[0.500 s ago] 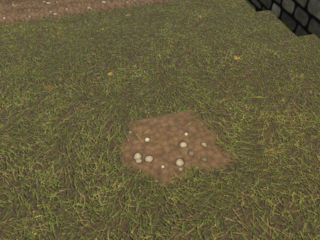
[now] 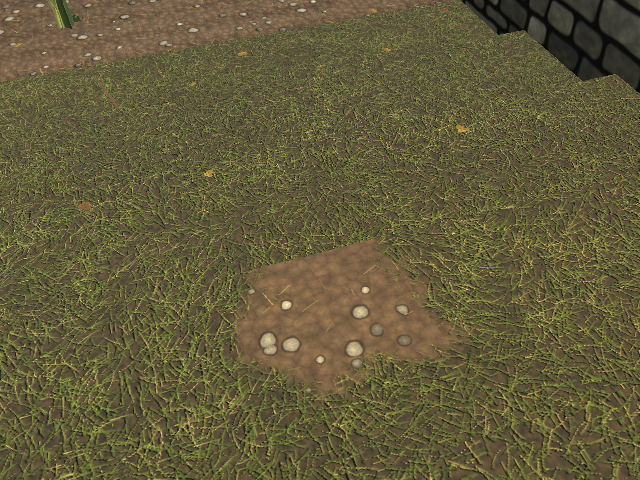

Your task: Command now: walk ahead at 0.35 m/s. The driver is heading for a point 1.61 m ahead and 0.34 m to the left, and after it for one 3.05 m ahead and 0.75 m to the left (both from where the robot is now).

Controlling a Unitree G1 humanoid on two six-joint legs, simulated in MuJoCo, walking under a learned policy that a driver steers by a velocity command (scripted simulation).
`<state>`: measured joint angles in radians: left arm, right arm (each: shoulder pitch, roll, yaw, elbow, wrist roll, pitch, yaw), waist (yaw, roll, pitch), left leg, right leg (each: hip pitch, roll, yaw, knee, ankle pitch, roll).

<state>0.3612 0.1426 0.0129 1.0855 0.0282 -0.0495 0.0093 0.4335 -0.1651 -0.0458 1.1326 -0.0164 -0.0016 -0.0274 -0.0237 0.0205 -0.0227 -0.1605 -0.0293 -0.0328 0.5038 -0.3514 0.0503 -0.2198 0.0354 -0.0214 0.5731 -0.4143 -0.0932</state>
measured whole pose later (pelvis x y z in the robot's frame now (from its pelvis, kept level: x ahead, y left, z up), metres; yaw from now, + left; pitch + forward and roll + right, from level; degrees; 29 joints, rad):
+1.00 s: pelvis +0.42 -0.02 +0.00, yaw +1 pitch -1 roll +0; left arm 0.25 0.15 0.01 1.06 0.00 -0.01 0.04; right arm 0.34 -0.15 0.02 1.03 0.00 -0.03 -0.04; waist 0.00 0.02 0.04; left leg -0.12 -0.03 0.06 0.59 -0.41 0.05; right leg -0.24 0.02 -0.05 0.53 -0.27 -0.03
